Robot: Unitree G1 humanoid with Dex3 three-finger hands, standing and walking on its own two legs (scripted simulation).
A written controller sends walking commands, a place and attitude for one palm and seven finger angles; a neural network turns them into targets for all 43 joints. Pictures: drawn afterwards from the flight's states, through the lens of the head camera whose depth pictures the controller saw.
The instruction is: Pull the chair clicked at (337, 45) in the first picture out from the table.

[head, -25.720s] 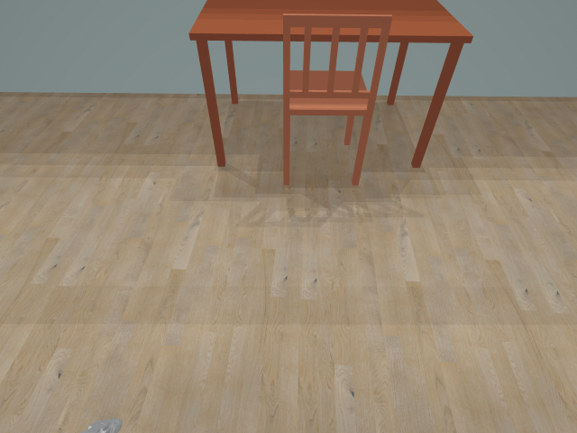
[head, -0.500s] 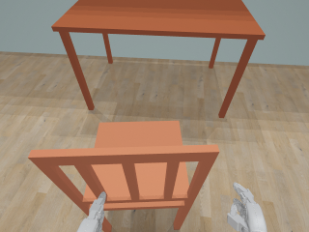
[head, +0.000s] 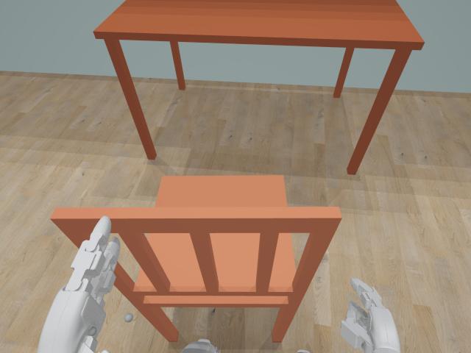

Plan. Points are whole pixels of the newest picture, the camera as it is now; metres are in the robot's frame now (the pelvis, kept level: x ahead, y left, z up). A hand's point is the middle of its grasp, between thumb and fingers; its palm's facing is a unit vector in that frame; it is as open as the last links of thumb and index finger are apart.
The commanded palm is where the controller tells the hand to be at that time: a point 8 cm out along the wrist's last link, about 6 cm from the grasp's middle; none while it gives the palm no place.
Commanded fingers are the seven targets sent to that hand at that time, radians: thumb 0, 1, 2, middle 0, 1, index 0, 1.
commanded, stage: draw the hand back to the body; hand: left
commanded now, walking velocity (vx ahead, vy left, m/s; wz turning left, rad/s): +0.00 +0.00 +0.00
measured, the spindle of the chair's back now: (207, 263) +0.29 +0.08 -0.03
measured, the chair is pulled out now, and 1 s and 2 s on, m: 0.71 0.71 0.71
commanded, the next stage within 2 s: step back with the hand held close in 1.12 s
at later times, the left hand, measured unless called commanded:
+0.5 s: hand (44, 254) +0.19 +0.22 +0.19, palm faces +0.37 -0.84 -0.41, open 12.8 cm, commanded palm +0.15 +0.27 +0.21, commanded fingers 0.00 0.50 0.71 -0.14 -0.22 -0.14 -0.22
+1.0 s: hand (25, 204) +0.23 +0.24 +0.23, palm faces +0.44 -0.80 -0.41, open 7.6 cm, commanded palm +0.18 +0.29 +0.26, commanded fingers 0.00 0.90 0.90 -0.20 -0.30 -0.20 -0.30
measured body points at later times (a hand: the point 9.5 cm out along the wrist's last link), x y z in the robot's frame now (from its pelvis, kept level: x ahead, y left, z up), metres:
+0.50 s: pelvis +0.02 +0.00 +0.06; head +0.00 -0.03 +0.51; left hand +0.17 +0.27 +0.21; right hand +0.21 -0.23 -0.01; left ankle +0.02 +0.12 -0.66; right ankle +0.01 -0.14 -0.66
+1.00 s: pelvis +0.04 -0.01 +0.08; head +0.03 -0.04 +0.53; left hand +0.20 +0.28 +0.25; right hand +0.22 -0.24 -0.01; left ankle +0.02 +0.12 -0.66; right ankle +0.01 -0.14 -0.66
